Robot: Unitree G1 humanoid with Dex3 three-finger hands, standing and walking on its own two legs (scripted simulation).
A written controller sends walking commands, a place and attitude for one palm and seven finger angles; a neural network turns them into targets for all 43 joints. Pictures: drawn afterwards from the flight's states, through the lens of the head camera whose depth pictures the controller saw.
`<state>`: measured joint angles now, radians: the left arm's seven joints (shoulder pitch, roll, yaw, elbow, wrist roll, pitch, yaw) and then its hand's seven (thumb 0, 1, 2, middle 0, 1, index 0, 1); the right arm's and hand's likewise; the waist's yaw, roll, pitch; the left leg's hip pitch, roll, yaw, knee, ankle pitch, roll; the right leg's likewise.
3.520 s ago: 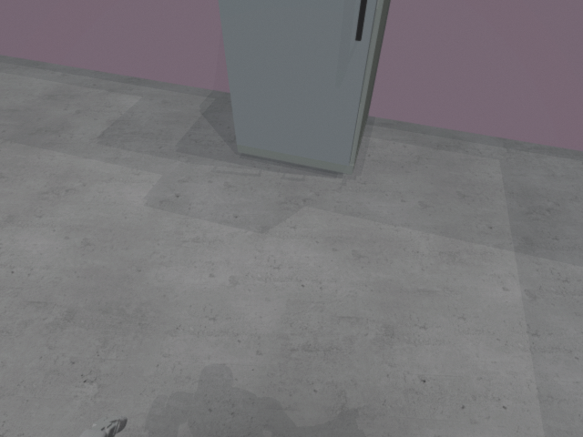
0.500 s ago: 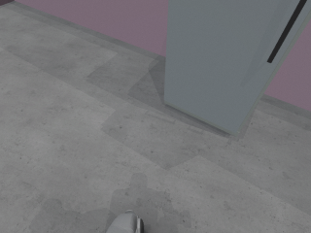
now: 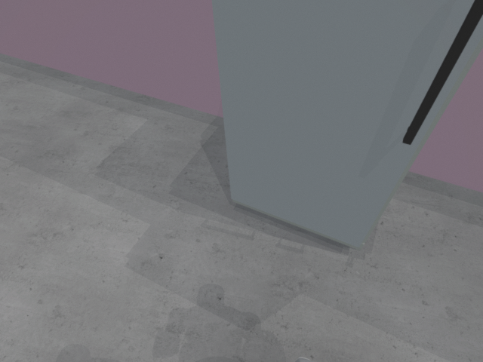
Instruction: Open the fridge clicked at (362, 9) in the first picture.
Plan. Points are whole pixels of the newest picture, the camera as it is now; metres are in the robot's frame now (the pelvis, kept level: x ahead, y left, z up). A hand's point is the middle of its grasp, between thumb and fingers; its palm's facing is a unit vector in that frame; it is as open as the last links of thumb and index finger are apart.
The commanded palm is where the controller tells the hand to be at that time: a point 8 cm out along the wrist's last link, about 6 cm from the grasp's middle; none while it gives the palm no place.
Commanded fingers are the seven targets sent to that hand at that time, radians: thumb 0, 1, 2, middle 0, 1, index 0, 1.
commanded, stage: turn to face it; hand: right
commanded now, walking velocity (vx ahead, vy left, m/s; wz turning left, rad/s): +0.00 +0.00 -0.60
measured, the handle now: (452, 53) +0.66 -0.40 +0.18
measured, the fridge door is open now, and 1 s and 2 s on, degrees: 0 0 0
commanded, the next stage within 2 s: take the last steps up to it in 0.64 s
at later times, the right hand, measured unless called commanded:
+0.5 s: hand (353, 359) +0.17 -0.18 -0.14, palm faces +0.23 +0.93 -0.30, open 7.4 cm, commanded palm none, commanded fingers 0.00 -0.90 -0.90 0.20 0.30 0.20 0.30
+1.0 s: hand out of the picture -0.05 -0.14 -0.17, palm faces +0.50 +0.84 -0.23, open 7.4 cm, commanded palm none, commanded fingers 0.00 -0.90 -0.90 0.20 0.30 0.20 0.30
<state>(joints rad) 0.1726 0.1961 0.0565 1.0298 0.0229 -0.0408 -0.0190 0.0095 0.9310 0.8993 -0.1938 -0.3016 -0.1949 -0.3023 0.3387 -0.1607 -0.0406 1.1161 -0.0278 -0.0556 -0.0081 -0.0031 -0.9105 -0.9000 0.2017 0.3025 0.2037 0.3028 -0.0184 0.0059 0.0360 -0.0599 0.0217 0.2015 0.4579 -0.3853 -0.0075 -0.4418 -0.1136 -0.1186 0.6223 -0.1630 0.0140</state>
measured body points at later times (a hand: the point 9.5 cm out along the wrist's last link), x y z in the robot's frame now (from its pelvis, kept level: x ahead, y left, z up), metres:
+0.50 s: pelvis +0.08 +0.04 +0.00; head +0.11 +0.07 +0.45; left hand +0.18 +0.27 -0.17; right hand +0.15 -0.23 -0.11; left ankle +0.13 +0.13 -0.73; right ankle +0.09 -0.10 -0.71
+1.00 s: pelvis +0.07 +0.03 +0.00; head +0.08 +0.00 +0.45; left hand +0.28 +0.20 -0.13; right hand -0.08 -0.18 -0.16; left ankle +0.12 +0.13 -0.72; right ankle -0.01 -0.05 -0.73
